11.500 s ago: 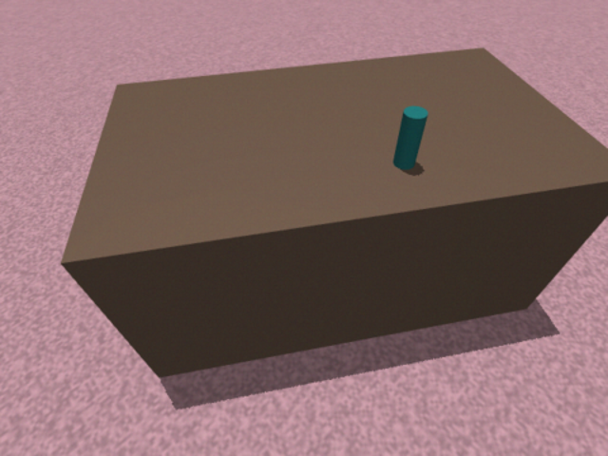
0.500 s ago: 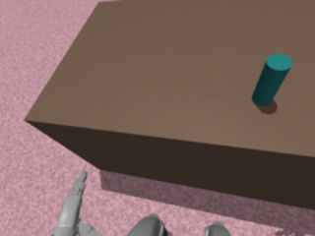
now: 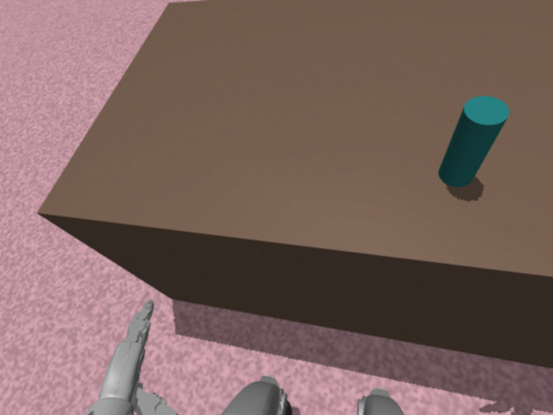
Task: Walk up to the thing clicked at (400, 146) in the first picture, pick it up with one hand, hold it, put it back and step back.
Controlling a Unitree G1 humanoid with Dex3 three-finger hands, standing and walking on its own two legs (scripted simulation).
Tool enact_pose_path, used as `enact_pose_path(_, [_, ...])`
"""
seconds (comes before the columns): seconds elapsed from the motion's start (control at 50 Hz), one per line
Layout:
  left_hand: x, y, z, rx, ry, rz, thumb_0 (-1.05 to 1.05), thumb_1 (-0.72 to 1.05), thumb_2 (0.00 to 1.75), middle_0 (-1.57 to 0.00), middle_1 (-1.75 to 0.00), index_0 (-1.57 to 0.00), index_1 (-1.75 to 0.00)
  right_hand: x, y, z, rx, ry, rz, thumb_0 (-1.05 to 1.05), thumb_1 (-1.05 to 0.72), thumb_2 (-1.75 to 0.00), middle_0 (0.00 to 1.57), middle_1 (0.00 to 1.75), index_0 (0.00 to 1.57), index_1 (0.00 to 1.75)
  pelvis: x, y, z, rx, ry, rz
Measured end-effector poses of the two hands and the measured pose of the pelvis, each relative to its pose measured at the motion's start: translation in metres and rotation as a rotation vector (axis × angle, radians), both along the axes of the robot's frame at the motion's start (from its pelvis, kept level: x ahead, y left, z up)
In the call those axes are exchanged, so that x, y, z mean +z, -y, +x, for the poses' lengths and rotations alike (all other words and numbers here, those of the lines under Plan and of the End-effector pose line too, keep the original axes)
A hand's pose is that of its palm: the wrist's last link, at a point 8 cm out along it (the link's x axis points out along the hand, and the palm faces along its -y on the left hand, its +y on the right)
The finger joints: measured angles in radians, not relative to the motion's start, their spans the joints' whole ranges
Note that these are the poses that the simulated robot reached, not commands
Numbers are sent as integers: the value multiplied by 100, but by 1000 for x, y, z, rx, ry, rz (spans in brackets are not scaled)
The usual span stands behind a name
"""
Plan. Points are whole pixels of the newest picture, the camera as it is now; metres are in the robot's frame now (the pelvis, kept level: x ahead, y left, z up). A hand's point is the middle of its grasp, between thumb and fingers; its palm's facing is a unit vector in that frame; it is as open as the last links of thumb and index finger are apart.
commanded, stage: approach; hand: right
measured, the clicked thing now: (469, 145) +0.53 -0.20 +0.01
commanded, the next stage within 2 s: close in in 0.36 s
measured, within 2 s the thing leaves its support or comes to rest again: neither
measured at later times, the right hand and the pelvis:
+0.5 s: hand (540, 185) +0.47 -0.29 +0.00, palm faces +0.10 +0.99 +0.08, open 17.4 cm; pelvis -0.01 +0.00 -0.03, yaw +1 degrees
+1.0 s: hand (490, 169) +0.49 -0.23 +0.01, palm faces +0.15 +0.99 +0.03, open 17.4 cm; pelvis -0.02 +0.01 -0.04, yaw +2 degrees
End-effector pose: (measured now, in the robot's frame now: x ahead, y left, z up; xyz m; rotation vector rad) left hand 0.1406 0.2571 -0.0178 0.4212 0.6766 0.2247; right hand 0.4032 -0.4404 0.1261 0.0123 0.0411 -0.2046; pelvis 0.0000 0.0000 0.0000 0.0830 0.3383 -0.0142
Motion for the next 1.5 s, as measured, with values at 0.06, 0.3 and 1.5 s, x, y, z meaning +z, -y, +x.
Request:
enact_pose_path(0.06, [-2, 0, 1, 2, -2, -3, -1, -55, 6, -6, -4, -6, -5, -2, -1, -1, 3, 0, 6, -2, 54, -4, 6, 5, 6, 5, 0, 0, 0, -1, -1, 0])
enact_pose_path(0.3, [-2, 6, 7, -44, 35, -8, -1, -55, 6, -6, -4, -6, -6, -35, -28, 13, 59, -49, 21, -1, 53, -4, 5, 5, 6, 4, -7, -1, -5, -4, -22, 0])
enact_pose_path(1.5, [2, -14, -17, 24, 88, 7, -1, -57, 8, -6, -4, -5, -6, -124, -191, 76, 38, -16, 16, -1, 49, -1, 20, 6, 19, 5, -40, -17, -16, 32, -79, -12])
